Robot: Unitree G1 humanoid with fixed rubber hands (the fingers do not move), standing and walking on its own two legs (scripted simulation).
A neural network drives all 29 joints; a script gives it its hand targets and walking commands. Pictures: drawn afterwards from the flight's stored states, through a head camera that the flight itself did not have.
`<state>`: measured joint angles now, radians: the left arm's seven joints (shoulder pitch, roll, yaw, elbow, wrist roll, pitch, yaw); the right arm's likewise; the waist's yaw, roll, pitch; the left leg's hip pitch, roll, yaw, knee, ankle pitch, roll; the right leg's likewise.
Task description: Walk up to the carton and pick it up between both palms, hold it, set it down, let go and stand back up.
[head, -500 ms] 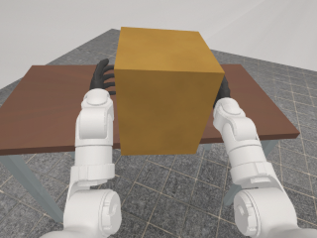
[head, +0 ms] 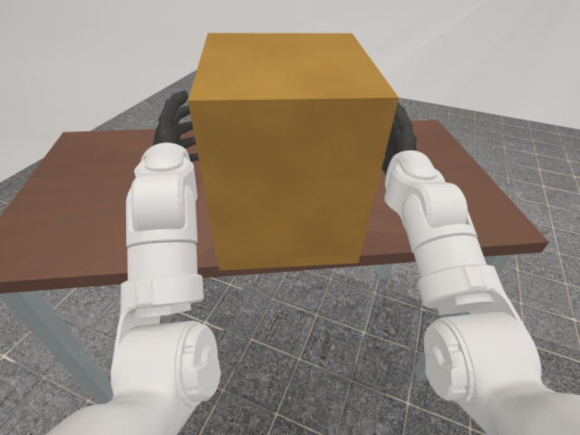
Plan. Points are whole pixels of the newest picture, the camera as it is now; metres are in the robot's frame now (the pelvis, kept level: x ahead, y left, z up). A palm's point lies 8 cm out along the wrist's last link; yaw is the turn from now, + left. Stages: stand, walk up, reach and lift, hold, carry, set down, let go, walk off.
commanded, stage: reach and lift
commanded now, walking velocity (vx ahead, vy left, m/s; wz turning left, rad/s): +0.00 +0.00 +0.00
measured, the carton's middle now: (285, 152) +0.43 -0.01 +0.21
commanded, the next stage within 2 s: hold in 0.64 s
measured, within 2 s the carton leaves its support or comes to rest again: neither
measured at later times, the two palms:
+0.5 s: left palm (170, 148) +0.38 +0.14 +0.25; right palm (405, 148) +0.38 -0.15 +0.25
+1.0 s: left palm (161, 143) +0.37 +0.14 +0.27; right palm (406, 137) +0.37 -0.15 +0.27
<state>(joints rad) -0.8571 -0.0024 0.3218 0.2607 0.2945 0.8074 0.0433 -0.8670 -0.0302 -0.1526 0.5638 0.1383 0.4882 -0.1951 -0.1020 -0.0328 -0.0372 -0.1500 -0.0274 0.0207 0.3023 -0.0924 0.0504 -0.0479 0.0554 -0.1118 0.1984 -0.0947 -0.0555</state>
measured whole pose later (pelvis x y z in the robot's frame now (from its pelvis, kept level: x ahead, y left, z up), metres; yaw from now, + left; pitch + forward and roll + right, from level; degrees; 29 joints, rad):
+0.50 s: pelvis +0.01 -0.02 +0.00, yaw +0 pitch -5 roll -1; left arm -0.80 0.00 0.32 0.04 0.32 0.95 -0.01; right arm -0.82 -0.05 -0.05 0.39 0.28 0.59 -0.30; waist -0.11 -0.06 -0.03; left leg -0.09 -0.02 0.02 0.28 -0.10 0.03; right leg 0.01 0.07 -0.11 0.18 -0.11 -0.07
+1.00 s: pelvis +0.01 -0.02 +0.00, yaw +0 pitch -5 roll +0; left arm -0.83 0.01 0.34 0.04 0.33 1.00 -0.03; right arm -0.87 -0.06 -0.04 0.41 0.32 0.65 -0.32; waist -0.10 -0.06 -0.05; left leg -0.09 -0.02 0.02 0.29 -0.10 0.03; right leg 0.00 0.07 -0.11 0.20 -0.12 -0.08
